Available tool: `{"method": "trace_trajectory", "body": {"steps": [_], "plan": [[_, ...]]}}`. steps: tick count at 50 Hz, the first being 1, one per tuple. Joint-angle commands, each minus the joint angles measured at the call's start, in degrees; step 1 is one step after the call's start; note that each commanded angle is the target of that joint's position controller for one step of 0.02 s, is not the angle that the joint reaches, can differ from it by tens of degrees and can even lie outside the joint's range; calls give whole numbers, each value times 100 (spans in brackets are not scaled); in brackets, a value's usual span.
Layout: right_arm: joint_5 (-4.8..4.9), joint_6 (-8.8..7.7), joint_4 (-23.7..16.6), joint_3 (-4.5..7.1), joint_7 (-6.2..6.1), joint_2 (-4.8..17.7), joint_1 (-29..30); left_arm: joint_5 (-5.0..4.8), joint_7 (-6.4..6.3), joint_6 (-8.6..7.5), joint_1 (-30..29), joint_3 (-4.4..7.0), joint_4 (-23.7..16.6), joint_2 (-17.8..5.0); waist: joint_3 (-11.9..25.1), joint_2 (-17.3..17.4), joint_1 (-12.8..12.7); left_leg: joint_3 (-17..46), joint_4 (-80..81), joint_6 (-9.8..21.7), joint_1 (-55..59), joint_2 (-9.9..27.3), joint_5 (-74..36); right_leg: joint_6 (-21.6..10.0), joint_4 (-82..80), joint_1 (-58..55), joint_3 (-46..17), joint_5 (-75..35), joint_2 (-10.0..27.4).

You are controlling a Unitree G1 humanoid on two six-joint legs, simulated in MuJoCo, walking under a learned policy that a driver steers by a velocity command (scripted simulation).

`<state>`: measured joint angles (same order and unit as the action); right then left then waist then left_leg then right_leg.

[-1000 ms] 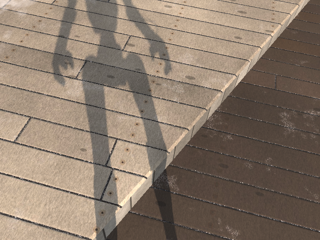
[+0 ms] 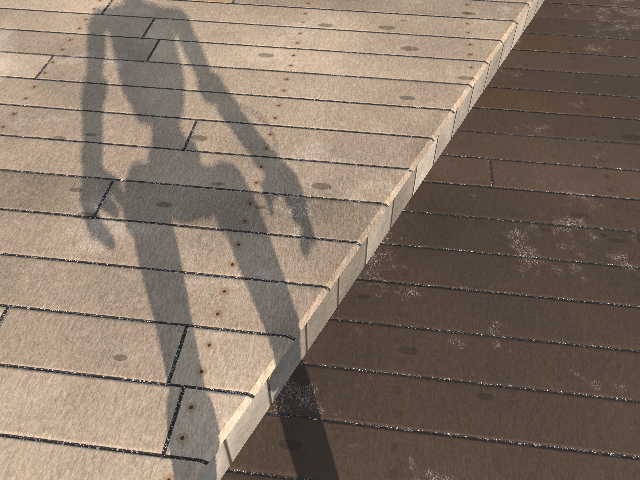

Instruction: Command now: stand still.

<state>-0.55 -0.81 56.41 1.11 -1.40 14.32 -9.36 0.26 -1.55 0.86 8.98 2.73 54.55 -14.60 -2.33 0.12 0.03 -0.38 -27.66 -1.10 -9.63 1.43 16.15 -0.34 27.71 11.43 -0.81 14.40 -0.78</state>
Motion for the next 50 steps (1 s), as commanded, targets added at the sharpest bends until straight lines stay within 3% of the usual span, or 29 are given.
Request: {"method": "trace_trajectory", "body": {"steps": [1,23,24,26,27,29,32,34,35,37,38,39,40,41,42,43,44,45,46,48,49,50], "plan": [[3,-43,-142,129,-24,717,5,-7,-32,-70,-131,105,-128,-625,206,-31,27,177,504,120,-195,181,-783,-119,-403,-194,-270,-1007,258],[11,-22,291,46,-82,601,-327,-25,-63,-70,-12,-2,580,-539,116,-11,-7,94,544,100,-276,66,-693,-119,-468,-131,-180,-884,228],[18,-14,358,38,-89,557,-449,-29,-66,-63,88,-12,645,-499,243,-20,-10,23,542,119,-237,-4,-129,-138,-483,-171,-120,-275,167],[84,6,334,82,-121,648,-455,-99,-80,-54,164,39,661,-620,-33,-35,-39,-9,378,284,-596,-111,1618,-296,-424,224,-108,1850,70],[94,-14,279,91,-132,660,-421,-106,-79,-84,152,46,626,-635,-309,-61,-44,80,351,372,-858,-70,2178,-389,-483,523,-241,2498,142],[123,-152,218,85,-110,565,-462,-137,-51,-224,234,56,590,-634,-557,-169,-57,234,188,483,-1148,38,2250,-569,-563,698,-586,2742,367],[142,-373,113,68,-8,373,-413,-193,24,-413,665,113,649,-763,-413,-499,-170,58,-481,509,-1541,-51,1608,-951,-898,210,-1489,2895,922],[185,-479,52,49,59,240,-439,-204,53,-467,753,151,630,-897,-321,-884,-90,-159,-931,564,-1495,-159,1000,-1237,-1326,82,-2298,2887,1431],[194,-511,60,58,76,267,-511,-196,61,-476,657,144,558,-886,-353,-847,-1,-132,-800,666,-1218,-144,927,-1229,-1339,300,-2334,2673,1458],[205,-567,316,91,107,333,-1283,-228,92,-507,-117,94,232,-769,-429,-575,492,123,29,874,-152,-34,773,-896,-690,1083,-1506,1659,1015],[221,-594,565,218,98,730,-1961,-213,118,-592,-517,21,4,-484,-369,336,697,1069,541,1081,791,431,514,-476,608,1922,-449,581,334],[246,-578,798,402,119,1298,-2731,-123,146,-763,-682,-8,-213,-337,-112,1658,854,2662,1098,1497,2106,1384,-570,-101,2327,3125,412,270,-231],[136,-591,776,322,146,1039,-2887,-127,173,-854,-690,27,-204,-485,-44,1477,860,3454,1180,1768,2577,1982,-1435,-102,3480,4062,71,1748,-153],[63,-611,720,244,152,780,-2703,-235,232,-894,-620,23,-202,-450,-159,902,640,3239,1033,1761,2732,2040,-1790,-240,4265,4606,-222,1734,141],[13,-593,602,179,176,564,-2466,-251,258,-871,-685,10,-236,-394,-122,447,515,2714,1096,1559,2918,1790,-2065,-402,4736,5010,-132,1319,311],[61,-567,594,191,176,718,-2410,-280,283,-870,-685,-32,-281,-248,-252,580,447,2483,1201,1622,2721,1992,-2478,-418,4776,5187,-140,1093,487],[91,-520,562,119,167,528,-2268,-230,300,-854,-744,-19,-343,-261,-383,343,335,2042,1332,1474,2501,1855,-2773,-381,4542,5138,-128,850,667],[78,-460,545,56,145,322,-2227,-202,338,-841,-802,-25,-409,-227,-426,369,292,1642,1547,1298,2165,1613,-2599,-329,4158,4825,-24,574,715],[50,-417,438,27,100,255,-1994,-192,364,-815,-887,-55,-483,-121,-428,331,205,1283,1794,1173,1656,1334,-2352,-255,3605,4322,149,201,673],[42,-395,186,32,1,457,-1608,-112,401,-772,-1203,-150,-649,57,-477,413,178,462,2069,1011,395,798,-2374,-50,2164,2930,472,-888,428],[72,-427,161,118,-41,795,-1616,-122,412,-749,-1358,-195,-765,130,-475,677,169,396,2290,1013,-56,843,-2169,-7,1483,2154,495,-1266,362],[117,-456,207,168,-58,909,-1795,-130,408,-719,-1525,-167,-856,-7,-482,685,208,408,2479,1024,-54,926,-2099,4,1227,1817,553,-1438,235]]}}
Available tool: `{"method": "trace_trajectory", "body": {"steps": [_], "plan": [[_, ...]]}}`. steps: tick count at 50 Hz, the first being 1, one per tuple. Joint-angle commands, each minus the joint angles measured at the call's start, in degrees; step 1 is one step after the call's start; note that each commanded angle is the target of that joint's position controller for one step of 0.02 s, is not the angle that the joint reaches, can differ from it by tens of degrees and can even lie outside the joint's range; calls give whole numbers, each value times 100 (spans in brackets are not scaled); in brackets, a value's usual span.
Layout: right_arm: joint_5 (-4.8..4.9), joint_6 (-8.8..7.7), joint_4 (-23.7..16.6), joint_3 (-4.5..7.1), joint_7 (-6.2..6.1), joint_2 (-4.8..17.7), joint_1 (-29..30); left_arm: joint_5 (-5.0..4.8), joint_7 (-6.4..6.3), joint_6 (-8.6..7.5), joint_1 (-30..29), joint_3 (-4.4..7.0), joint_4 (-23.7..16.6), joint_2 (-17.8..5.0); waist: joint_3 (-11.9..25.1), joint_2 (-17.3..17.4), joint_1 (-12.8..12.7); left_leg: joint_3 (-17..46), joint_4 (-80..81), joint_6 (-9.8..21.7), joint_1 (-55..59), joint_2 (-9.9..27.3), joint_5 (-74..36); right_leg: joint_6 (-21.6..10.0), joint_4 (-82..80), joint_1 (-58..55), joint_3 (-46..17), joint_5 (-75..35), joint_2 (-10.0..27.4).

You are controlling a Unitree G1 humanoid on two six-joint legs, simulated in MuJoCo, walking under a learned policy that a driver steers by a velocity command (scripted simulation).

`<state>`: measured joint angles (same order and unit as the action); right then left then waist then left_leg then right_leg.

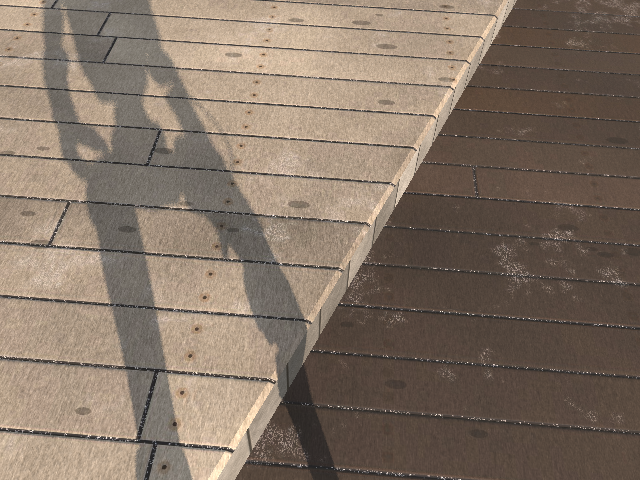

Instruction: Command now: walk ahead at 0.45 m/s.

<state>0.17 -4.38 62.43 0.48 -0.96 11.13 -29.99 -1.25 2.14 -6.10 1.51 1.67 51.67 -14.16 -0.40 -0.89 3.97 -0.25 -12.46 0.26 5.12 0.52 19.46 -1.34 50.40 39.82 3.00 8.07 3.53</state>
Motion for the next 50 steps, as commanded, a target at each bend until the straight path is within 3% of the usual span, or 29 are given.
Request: {"method": "trace_trajectory", "body": {"steps": [1,4,6,7,8,9,10,11,12,13,15,18,19,20,21,24,26,29,32,33,34,35,36,37,38,40,44,47,50], "plan": [[83,-115,-323,260,-105,1247,153,-4,28,0,-897,-23,-655,-195,-729,801,-214,390,993,849,-1305,1111,-2386,29,-1330,-1074,107,-901,-227],[98,-81,-279,339,-93,1265,136,-33,7,11,-597,161,-711,-604,-370,898,-545,277,103,633,-309,1337,-4472,-289,-1879,-1512,70,-797,-442],[8,41,-346,345,-87,1221,230,-69,-41,72,944,395,-242,-934,595,964,-1279,14,-1764,402,-390,1124,-5726,-583,-1839,-3266,175,-576,-653],[-83,65,-483,272,-83,1048,189,-33,-86,120,1874,495,-16,-1211,1203,554,-1569,-17,-3394,266,-1682,908,-4213,-852,-1615,-4956,-783,-414,172],[-82,-40,-531,3,5,-47,-721,95,-52,131,2341,569,162,-1736,2268,-1422,-959,115,-5766,-74,-3597,-312,499,-1919,-2435,-6598,-3802,704,1779],[113,-222,-448,99,67,387,-465,68,-23,127,2252,441,192,-1237,2248,-1307,-1138,855,-6835,40,-4211,-309,1267,-1963,-3457,-6290,-4982,1537,1795],[281,-325,-729,224,82,816,304,24,-35,70,1607,358,113,-942,1078,-970,-1012,697,-7107,173,-4787,15,930,-1635,-3550,-5359,-4037,1507,1620],[270,-366,-884,238,43,933,812,32,-39,12,1049,287,-21,-741,615,-306,-838,585,-6804,266,-4581,379,304,-1441,-3668,-4337,-3179,1023,1424],[177,-334,-906,294,-13,951,1000,109,-16,-42,702,240,-52,-607,342,-51,-623,513,-6437,284,-4227,603,-54,-1321,-3805,-3483,-2618,465,1227],[105,-249,-898,327,-43,888,866,191,-9,-77,548,198,-19,-494,280,-104,-376,581,-6197,314,-3788,789,-236,-1256,-3989,-2921,-2234,264,1051],[120,-93,-855,309,-67,601,604,179,-10,-92,578,182,113,-462,128,-286,-162,557,-5798,271,-3480,869,-145,-1345,-4278,-2423,-1745,144,957],[81,40,-1065,368,-106,726,1119,199,-132,-118,816,234,274,-688,-188,-225,-192,532,-5112,101,-3951,927,-726,-1347,-4613,-2223,-1192,177,953],[58,61,-1116,381,-99,740,1291,212,-176,-111,938,251,312,-749,-201,-187,-258,561,-4925,58,-4151,913,-1031,-1335,-4634,-2357,-1078,79,961],[-394,178,-1175,212,149,319,1252,353,-163,-47,1469,166,533,-549,-335,22,-157,85,-4741,59,-3786,719,-1146,-1215,-4563,-1998,-520,-116,798],[-394,227,-1195,184,232,191,1362,388,-151,-16,1541,136,543,-448,-335,-122,-204,28,-4699,110,-3749,701,-1328,-1161,-4493,-1989,-348,-166,740],[-218,281,-1423,174,279,390,1960,361,-144,-20,1567,129,410,-500,-403,-174,-362,-104,-4183,198,-3835,667,-1507,-1062,-4512,-2336,-186,173,815],[-313,298,-1777,166,209,440,2572,373,-217,24,2134,188,576,-658,-565,10,-608,41,-4289,298,-5001,663,-505,-1128,-4399,-3838,-570,-30,1259],[-275,243,-2040,98,199,262,2812,431,-353,110,2551,168,653,-618,-305,-188,-752,-167,-3823,451,-5244,473,286,-978,-3736,-5199,-282,-1878,1474],[-166,207,-1788,211,128,406,1860,342,-327,209,2144,181,473,-765,408,-454,-315,-745,-2470,739,-3086,-386,318,-689,-2026,-4930,422,-5648,1098],[-189,152,-1522,290,123,451,947,193,-322,282,1917,228,401,-948,797,-494,160,-809,-1299,855,-1844,-514,-699,-504,-923,-4538,680,-5571,932],[-296,146,-1300,472,96,943,157,93,-322,253,1635,179,155,-825,1163,-292,528,289,-859,1073,-73,117,-900,-222,462,-2933,696,-3612,754],[-280,159,-1356,633,59,1671,226,216,-302,184,1451,19,-182,-39,918,1180,41,2437,-994,1238,846,1678,-3549,60,2245,-933,615,1690,25],[-69,241,-1314,736,92,1947,27,247,-210,155,1427,96,-425,-402,1396,1047,274,3855,-655,2340,1246,2152,-4291,207,3168,126,-272,1694,-473],[-66,277,-1301,671,70,1525,381,303,-187,133,1079,83,-493,-365,611,463,133,3107,-709,2463,870,2006,-3702,247,3630,801,-389,1385,-117],[-52,285,-1283,558,46,1064,564,309,-176,90,1004,83,-591,-295,63,414,-24,2570,-683,2197,106,1676,-3460,235,3625,844,-343,1164,11],[-88,258,-1275,408,-15,623,792,385,-115,228,1030,87,-715,-222,-149,157,-400,1903,-652,1754,-677,1103,-3413,322,3736,731,-312,1126,79],[-110,100,-1134,418,30,855,497,418,-86,511,342,-74,-1473,62,-135,450,-387,1833,-439,1698,-1105,874,-2950,244,4837,1944,34,1710,13],[-159,34,-1013,385,-5,858,274,405,-114,516,-439,-176,-2120,65,-371,593,-297,2020,1,1596,-1211,762,-2305,198,4420,2594,112,1754,83],[-168,23,-815,404,-139,988,-199,419,-189,493,-1251,-291,-2769,177,-403,631,-28,2401,140,1664,-19,1083,-2071,78,4941,4279,49,2550,218]]}}
Over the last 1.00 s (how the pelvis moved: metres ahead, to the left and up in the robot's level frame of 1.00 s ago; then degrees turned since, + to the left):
0.14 0.02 0.00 1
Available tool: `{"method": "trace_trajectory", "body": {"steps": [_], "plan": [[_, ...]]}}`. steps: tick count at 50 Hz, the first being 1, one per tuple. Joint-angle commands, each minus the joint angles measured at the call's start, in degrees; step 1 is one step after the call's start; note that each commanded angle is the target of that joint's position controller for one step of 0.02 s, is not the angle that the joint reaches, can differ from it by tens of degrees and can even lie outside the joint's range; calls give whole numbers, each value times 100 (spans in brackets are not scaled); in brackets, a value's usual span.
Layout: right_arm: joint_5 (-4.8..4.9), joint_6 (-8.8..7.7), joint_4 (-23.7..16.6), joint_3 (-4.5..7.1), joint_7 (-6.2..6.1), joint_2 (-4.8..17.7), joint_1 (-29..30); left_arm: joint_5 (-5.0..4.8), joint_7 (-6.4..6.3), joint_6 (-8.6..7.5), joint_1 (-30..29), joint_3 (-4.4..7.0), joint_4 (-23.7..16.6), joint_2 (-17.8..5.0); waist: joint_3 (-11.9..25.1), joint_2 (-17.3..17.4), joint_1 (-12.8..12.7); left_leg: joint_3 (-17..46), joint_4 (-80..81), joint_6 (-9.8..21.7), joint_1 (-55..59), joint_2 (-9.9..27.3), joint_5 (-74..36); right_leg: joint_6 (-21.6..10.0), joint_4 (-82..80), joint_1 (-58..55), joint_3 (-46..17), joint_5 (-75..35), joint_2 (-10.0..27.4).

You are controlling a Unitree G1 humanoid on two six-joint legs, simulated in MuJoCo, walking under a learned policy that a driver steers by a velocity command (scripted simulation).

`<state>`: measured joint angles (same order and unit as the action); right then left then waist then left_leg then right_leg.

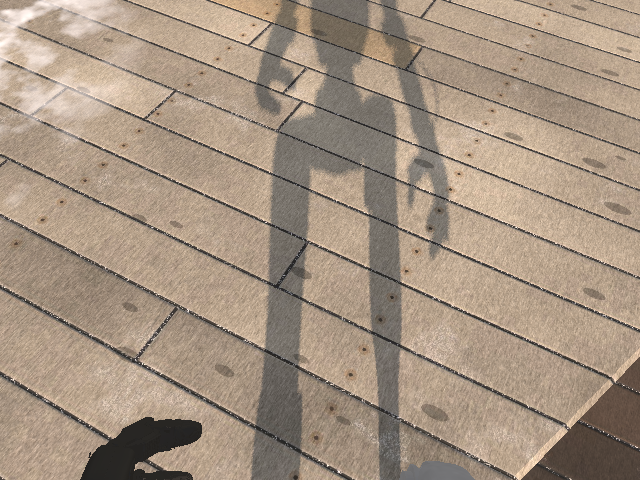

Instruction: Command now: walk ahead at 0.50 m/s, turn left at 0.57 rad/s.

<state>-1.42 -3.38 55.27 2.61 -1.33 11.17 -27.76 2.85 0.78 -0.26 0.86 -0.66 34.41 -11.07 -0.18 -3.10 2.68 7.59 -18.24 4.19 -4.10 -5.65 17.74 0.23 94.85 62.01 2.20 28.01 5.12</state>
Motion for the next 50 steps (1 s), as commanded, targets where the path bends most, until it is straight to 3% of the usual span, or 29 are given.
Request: {"method": "trace_trajectory", "body": {"steps": [1,2,3,4,5,6,7,8,9,10,11,12,13,14,15,18,21,24,26,29,35,39,41,42,43,44,45,47,50], "plan": [[-37,-65,-42,193,-151,998,-589,-2,-59,-128,-1554,-102,-1300,-98,-541,754,202,1655,837,1222,1204,1800,-1914,-124,301,2456,71,787,109],[1,-27,39,210,-188,998,-671,1,-57,-142,-1743,-143,-1556,-80,-588,702,192,1605,1000,1101,1239,1877,-2078,-243,-202,2354,-104,916,189],[66,38,-33,206,-173,1024,-643,14,28,-121,-1558,-185,-1526,-86,-242,333,155,1268,1469,1176,836,1691,-2638,-244,-912,1165,408,288,40],[131,75,-137,207,-182,935,-351,-30,76,-94,-1267,-233,-1587,53,-166,431,-38,1082,1795,1012,15,1705,-3262,-405,-1964,-521,236,-575,89],[162,85,-423,179,-125,941,324,-131,111,-76,-531,-163,-1318,-60,193,480,-402,515,1693,824,-865,1314,-4591,-492,-2733,-2506,636,-874,-312],[172,12,-551,296,-17,1425,357,-130,77,-59,580,35,-974,-305,1074,1006,-863,387,712,635,-851,1438,-7571,-549,-2501,-4279,551,-756,-789],[213,-80,-604,472,71,1923,500,-260,-4,-28,1791,273,-657,-718,1835,1266,-1461,349,-527,456,-411,1590,-8809,-609,-2829,-5180,286,-834,-870],[292,-222,-626,542,154,1958,786,-208,-76,-33,2496,447,-441,-1028,2088,1013,-1894,294,-2078,216,-321,1418,-8205,-661,-3827,-5655,-201,-644,-712],[453,-311,-847,412,266,1121,487,39,-114,-122,2786,610,-180,-1607,2377,-892,-1585,226,-4352,-8,-1374,523,-4855,-823,-5716,-6077,-2716,1647,495],[181,-325,-1041,346,391,566,-60,-161,-93,-35,2146,666,-124,-1837,2563,-2465,-908,443,-6718,-125,-2374,-471,-442,-1018,-7978,-6027,-6084,2064,1564],[-122,-269,-926,336,374,518,-167,-221,-90,-1,1310,559,-140,-1282,1808,-1206,-404,621,-7743,-101,-2845,-158,-634,-1124,-7957,-5327,-6285,2085,1437],[-215,-261,-751,204,814,482,339,-243,211,-259,1838,168,140,-822,-383,-923,-923,1338,-9512,272,-4389,-371,-1447,-1743,-7275,-3863,-4943,2426,783],[-185,-286,-964,121,828,440,376,-128,317,-390,1714,146,712,-457,126,137,-523,1119,-9927,528,-4796,-242,-1452,-1902,-7044,-4054,-4255,1259,905],[-238,-284,-1151,-67,789,150,352,63,343,-462,1583,68,1063,-102,581,674,-179,1053,-9843,679,-4928,-49,-1842,-1835,-6974,-4050,-3841,502,983],[-280,-227,-1266,-198,770,-20,511,91,262,-504,1295,-36,1346,345,480,777,33,991,-9381,791,-5102,243,-2051,-1579,-7134,-3865,-3262,253,847],[-108,-66,-1475,-183,674,492,871,144,153,-703,958,-10,1683,144,340,406,210,703,-8324,474,-5367,704,-2047,-1148,-7696,-3683,-1978,-597,637],[-142,-251,-1694,-162,597,660,1698,282,111,-981,1248,60,1740,-240,484,175,-53,149,-6949,215,-4753,799,-2162,-776,-7936,-3678,-632,-1972,68],[-89,-318,-1844,-150,536,581,2437,290,116,-955,2368,133,1923,-619,391,0,-522,-31,-5628,-210,-5408,615,-2234,-899,-7926,-5228,-632,-3919,242],[-111,-204,-1842,-139,497,471,2593,262,244,-936,2891,132,2060,-612,291,-47,-523,-44,-4829,-330,-5734,674,-2443,-1042,-7905,-6132,-724,-4704,476],[-196,9,-1929,-134,558,322,3004,178,373,-905,3084,105,2178,-508,46,-143,-461,-486,-3894,-266,-5349,844,-2708,-985,-8238,-6287,-539,-4810,585],[-82,92,-2205,-55,598,247,4107,88,365,-831,3835,119,2625,-587,-326,-153,-620,-965,-1935,-29,-4797,636,-2007,-860,-8397,-7399,-390,-5451,755],[-36,75,-2083,85,530,440,3835,45,340,-750,3716,287,2666,-1059,-92,-350,-232,-1251,-1306,137,-3337,271,-1355,-639,-7752,-7590,-147,-8069,789],[72,5,-1611,233,409,785,2355,149,320,-715,3104,382,2436,-1316,572,-305,375,-1053,-1535,463,-1115,252,-1973,-271,-6595,-6644,-125,-9037,732],[57,-39,-1217,288,362,1026,1113,177,251,-744,3289,291,2272,-980,1694,243,501,-599,-2226,1058,1511,674,-2771,29,-5293,-5191,-137,-7767,348],[94,-89,-873,304,313,1115,-230,283,280,-790,3827,45,2135,-492,2794,1570,810,1894,-1608,2490,4398,2190,-2981,605,-2753,-2609,-261,-2862,-798],[270,-8,-769,372,154,1311,-40,-551,38,-814,2513,237,1922,-598,2245,1179,803,3298,-665,2070,3103,2710,-3643,198,-1039,-2403,-816,424,-1100],[313,-88,-890,260,106,1112,842,-678,-16,-880,1935,279,1474,-863,1305,775,400,2316,-427,1552,1964,2416,-3440,-60,-998,-2040,-1165,-44,-668],[159,-212,-906,86,149,585,1466,-588,-96,-859,1625,307,1274,-765,460,270,-137,1041,146,1200,393,2052,-3571,-196,-1471,-2153,-809,-807,-278],[159,-266,-750,2,212,458,1527,-481,-81,-647,2049,335,1263,-556,207,554,-570,458,824,1161,-635,1731,-2659,-196,-1858,-2499,-670,-1096,132]]}}
Over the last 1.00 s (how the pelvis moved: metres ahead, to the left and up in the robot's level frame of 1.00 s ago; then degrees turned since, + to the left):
0.53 0.03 0.00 22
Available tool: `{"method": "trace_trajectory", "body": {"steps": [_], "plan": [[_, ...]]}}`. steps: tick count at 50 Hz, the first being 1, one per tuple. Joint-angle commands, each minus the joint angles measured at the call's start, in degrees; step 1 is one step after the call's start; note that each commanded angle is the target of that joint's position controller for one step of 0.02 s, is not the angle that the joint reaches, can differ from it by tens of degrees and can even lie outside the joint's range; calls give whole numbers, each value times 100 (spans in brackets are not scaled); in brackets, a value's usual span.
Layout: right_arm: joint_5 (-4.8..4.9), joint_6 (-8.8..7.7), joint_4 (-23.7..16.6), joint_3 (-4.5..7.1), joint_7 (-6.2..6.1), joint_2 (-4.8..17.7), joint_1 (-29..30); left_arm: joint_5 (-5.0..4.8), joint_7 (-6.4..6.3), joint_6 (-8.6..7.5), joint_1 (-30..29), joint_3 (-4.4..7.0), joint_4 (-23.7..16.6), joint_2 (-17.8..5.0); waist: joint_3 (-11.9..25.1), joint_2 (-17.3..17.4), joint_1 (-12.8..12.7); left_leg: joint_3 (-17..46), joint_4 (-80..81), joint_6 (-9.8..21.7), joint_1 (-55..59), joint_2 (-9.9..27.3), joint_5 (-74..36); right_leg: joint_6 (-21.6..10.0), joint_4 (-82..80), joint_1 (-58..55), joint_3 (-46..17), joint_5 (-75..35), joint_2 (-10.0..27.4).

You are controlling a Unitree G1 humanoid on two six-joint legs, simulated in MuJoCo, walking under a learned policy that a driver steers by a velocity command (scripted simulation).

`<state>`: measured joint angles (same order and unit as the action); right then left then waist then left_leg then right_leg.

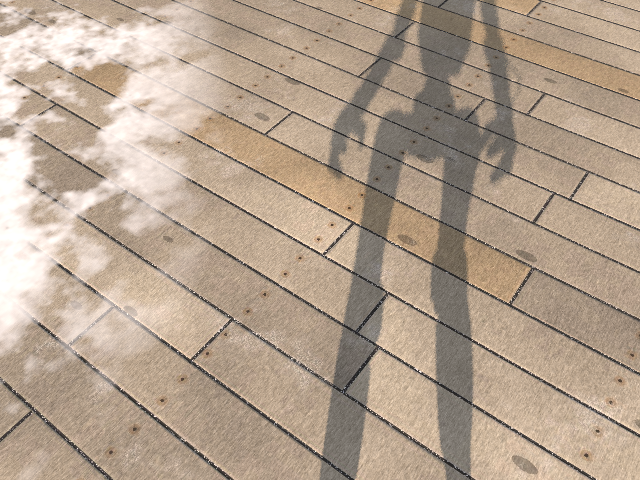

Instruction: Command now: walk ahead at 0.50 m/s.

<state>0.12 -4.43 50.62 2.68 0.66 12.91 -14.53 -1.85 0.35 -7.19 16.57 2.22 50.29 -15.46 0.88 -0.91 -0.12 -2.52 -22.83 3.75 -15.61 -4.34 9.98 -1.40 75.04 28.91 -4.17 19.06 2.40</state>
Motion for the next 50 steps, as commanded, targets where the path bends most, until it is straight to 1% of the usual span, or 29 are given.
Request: {"method": "trace_trajectory", "body": {"steps": [1,4,6,8,10,13,14,15,16,17,18,19,20,21,23,25,28,33,37,39,41,42,43,44,45,46,47,48,50], "plan": [[23,-177,-240,3,14,377,206,13,-40,111,361,47,-413,-81,-62,336,-352,1313,1402,1162,237,1561,-1887,26,-146,937,11,-303,534],[9,-197,-160,57,-61,668,12,144,-75,151,-514,18,-789,-124,-306,214,-206,740,1513,1019,-327,1208,-2113,229,-1737,845,277,-1404,606],[45,-186,-109,86,-103,798,-269,156,-53,133,-1129,-41,-924,4,-265,246,63,501,1488,855,-369,1030,-1999,219,-3119,292,430,-2275,401],[130,-180,-19,148,-117,998,-568,87,-13,149,-1583,-32,-1063,-79,-226,320,254,664,1512,832,127,1242,-1573,232,-3787,173,407,-2602,263],[184,-132,59,186,-117,1002,-669,52,19,169,-1812,18,-1177,-257,-286,369,296,823,1305,759,860,1529,-1407,124,-4213,423,251,-2486,271],[134,-16,116,248,-123,1034,-690,98,92,137,-1716,124,-1228,-491,-154,445,147,900,677,563,1609,1764,-2085,-158,-4521,213,301,-1814,135],[115,23,97,256,-133,1048,-606,121,93,124,-1323,196,-1125,-601,74,498,-82,799,171,456,1671,1640,-2818,-272,-4628,-347,441,-1644,-25],[64,61,58,218,-145,951,-571,133,69,120,-455,323,-862,-823,588,426,-448,602,-834,322,1424,1337,-3175,-438,-4597,-1485,525,-1750,-91],[-55,71,-102,118,-161,724,-650,191,31,125,620,431,-671,-1237,1467,-210,-742,281,-2654,134,304,934,-1630,-790,-4372,-3228,-574,-2206,902],[25,-50,-80,-88,-85,25,-1521,186,93,145,866,502,-529,-1551,2200,-1889,-379,342,-4576,-208,-1953,1,1913,-1781,-5155,-5085,-3278,-921,2012],[105,-150,24,32,-48,596,-1276,136,100,169,864,374,-591,-994,2149,-1252,-580,995,-5292,-154,-2644,270,2256,-1648,-5605,-5086,-3836,36,1911],[199,-205,-175,119,-36,902,-583,122,70,171,410,309,-655,-791,1274,-743,-573,886,-5393,-112,-3008,531,1738,-1377,-5688,-4289,-2961,-35,1742],[171,-219,-303,113,-78,872,-163,160,61,175,-52,277,-736,-735,794,-185,-401,712,-5173,-127,-2826,823,1182,-1267,-5803,-3380,-2307,-669,1557],[81,-193,-367,140,-121,818,37,203,76,162,-318,251,-732,-604,449,-37,-232,670,-4853,-155,-2596,995,910,-1248,-5966,-2637,-1861,-1285,1384],[70,-63,-361,151,-150,647,-187,244,115,112,-423,204,-672,-394,376,-303,70,725,-4447,-160,-2048,1183,691,-1208,-6274,-2017,-1356,-1638,1144],[49,20,-379,138,-165,535,-153,194,107,72,-306,234,-568,-478,251,-308,130,668,-4066,-222,-2096,1236,489,-1279,-6515,-1836,-1030,-1817,1099],[-16,40,-547,130,-168,516,407,190,21,100,-30,300,-424,-677,42,-168,20,643,-3204,-349,-2505,1287,-318,-1272,-6722,-1927,-697,-2028,1078],[29,-18,-738,83,-92,415,1287,109,-45,161,346,326,-208,-773,-179,-255,-272,431,-1647,-385,-2256,1060,-1444,-1009,-6756,-2108,-108,-1983,832],[95,-60,-955,53,14,432,1914,78,-51,243,689,347,21,-811,-387,-288,-505,323,-1004,-327,-2262,912,-1248,-999,-6518,-2657,-132,-1876,1033],[108,-109,-1047,56,85,483,2035,66,-68,293,726,375,103,-864,-431,-353,-483,298,-777,-193,-2216,855,-864,-957,-6299,-2955,-214,-2073,1198],[102,-151,-1003,109,125,625,1756,53,-92,335,590,401,125,-932,-266,-464,-250,185,-545,-18,-1649,708,-504,-831,-5896,-3098,-208,-2819,1250],[66,-169,-862,189,112,748,1280,28,-99,353,492,393,115,-923,-5,-447,35,56,-334,90,-829,536,-531,-733,-5363,-2973,-120,-3635,1085],[31,-182,-574,340,67,1042,335,44,-99,361,437,334,79,-770,584,-313,433,146,-372,273,583,586,-677,-583,-4343,-2501,65,-3910,766],[-55,-182,-399,472,1,1531,-809,180,-100,339,394,208,-107,-479,1524,446,824,1511,-522,685,2430,1829,-929,-340,-2445,-1211,367,-2159,328],[-38,-137,-304,499,29,1718,-936,104,-68,225,1049,61,-117,64,2093,1875,485,3835,103,1424,3958,2889,93,-65,-809,898,225,1344,-518],[-1,-123,-362,368,13,1165,-872,-23,-62,155,690,225,-36,-600,1718,1206,707,3802,377,1217,3595,2716,770,-92,-156,1464,-399,1351,-231],[11,-137,-416,296,-9,951,-472,-101,-62,129,236,295,-186,-796,998,985,629,2954,514,959,2852,2557,641,-144,-115,1686,-322,787,19],[-15,-152,-465,244,-3,807,-57,-77,-98,153,24,297,-210,-716,626,604,429,2373,719,824,2072,2340,269,-120,-321,1427,-206,297,270],[-92,-203,-439,183,15,550,350,-13,-122,281,68,342,-192,-537,196,711,100,1547,1142,681,1096,2027,-197,-89,-707,914,-235,-243,527]]}}
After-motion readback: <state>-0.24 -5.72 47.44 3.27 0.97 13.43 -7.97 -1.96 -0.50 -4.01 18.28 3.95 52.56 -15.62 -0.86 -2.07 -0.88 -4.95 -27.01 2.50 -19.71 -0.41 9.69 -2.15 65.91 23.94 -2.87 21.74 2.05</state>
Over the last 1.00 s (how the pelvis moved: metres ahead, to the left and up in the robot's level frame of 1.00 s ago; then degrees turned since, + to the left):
0.65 -0.01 0.13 6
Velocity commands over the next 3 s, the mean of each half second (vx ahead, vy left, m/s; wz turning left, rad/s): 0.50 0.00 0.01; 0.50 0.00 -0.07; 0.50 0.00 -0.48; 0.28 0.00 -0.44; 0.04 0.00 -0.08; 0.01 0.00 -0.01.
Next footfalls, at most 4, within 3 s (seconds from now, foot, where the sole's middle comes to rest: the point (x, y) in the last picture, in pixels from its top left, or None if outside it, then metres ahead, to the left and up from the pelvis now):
0.30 right None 0.37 -0.15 -0.78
0.86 left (295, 416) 0.64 0.10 -0.78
1.42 right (411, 315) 0.89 -0.18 -0.78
1.88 left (375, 225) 1.19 -0.11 -0.78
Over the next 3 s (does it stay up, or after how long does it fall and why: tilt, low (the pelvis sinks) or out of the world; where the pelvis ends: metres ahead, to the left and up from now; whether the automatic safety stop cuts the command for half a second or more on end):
stays up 1.06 -0.18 -0.01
